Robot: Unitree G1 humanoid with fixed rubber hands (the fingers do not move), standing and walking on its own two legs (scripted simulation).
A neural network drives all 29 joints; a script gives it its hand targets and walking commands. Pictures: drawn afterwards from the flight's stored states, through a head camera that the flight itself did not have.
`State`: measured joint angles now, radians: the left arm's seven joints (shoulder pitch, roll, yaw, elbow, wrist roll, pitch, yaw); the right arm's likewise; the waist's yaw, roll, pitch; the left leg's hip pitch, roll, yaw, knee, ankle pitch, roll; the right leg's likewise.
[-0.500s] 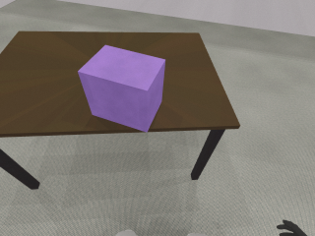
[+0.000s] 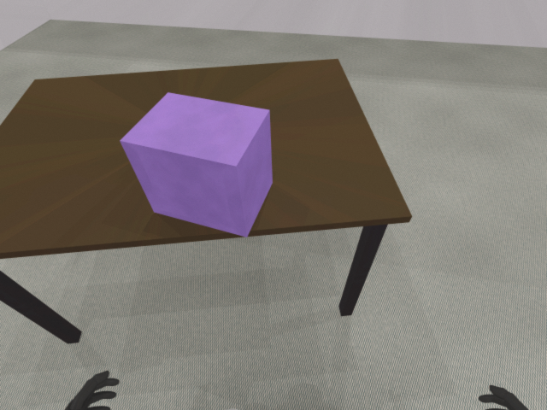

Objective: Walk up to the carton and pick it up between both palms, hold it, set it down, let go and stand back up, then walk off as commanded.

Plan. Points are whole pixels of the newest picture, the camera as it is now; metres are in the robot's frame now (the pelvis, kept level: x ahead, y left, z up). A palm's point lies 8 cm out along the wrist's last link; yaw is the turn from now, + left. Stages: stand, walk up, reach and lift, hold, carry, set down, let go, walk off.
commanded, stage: walk up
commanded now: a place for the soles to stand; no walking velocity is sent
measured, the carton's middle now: (207, 164) +0.59 +0.18 -0.01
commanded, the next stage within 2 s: none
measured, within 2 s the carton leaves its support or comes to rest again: neither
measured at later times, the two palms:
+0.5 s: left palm out of the picture +0.08 +0.50 -0.05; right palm (427, 400) +0.17 -0.20 -0.11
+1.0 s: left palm out of the picture +0.17 +0.61 -0.08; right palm (336, 325) +0.25 -0.06 -0.04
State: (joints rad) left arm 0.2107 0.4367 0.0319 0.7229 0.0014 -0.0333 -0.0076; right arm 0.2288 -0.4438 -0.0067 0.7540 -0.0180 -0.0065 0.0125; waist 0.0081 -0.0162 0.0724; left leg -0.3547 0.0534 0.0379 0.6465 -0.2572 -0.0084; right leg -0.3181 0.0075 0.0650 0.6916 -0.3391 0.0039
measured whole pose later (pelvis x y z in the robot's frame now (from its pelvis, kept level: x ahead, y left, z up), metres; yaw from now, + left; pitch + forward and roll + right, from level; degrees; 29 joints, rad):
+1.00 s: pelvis +0.16 +0.27 +0.02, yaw +6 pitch -3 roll -2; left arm 0.41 0.48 0.04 0.73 0.00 -0.03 0.06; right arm 0.31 -0.49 -0.01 0.72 -0.04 0.02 0.02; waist -0.03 -0.02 0.15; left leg -0.22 -0.12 0.10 0.65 -0.20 -0.07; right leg -0.27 0.01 -0.12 0.53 -0.06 -0.02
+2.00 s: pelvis +0.22 +0.20 -0.01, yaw +2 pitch -5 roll +4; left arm 0.21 0.46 0.05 0.73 0.00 0.06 -0.03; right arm 0.31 -0.48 -0.01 0.73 -0.01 -0.03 -0.10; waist 0.01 -0.07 0.22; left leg -0.50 -0.03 -0.06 1.30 -0.48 -0.02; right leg -0.40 0.06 0.04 0.76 -0.27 -0.08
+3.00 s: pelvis +0.18 +0.16 +0.01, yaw +1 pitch -3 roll +1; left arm 0.46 0.43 0.07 0.73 0.00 -0.04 0.00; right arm 0.33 -0.47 -0.01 0.78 -0.03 0.01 0.01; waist 0.01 0.06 0.03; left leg -0.51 0.01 -0.06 0.97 -0.33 0.05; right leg -0.09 0.02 0.04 0.57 -0.42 -0.02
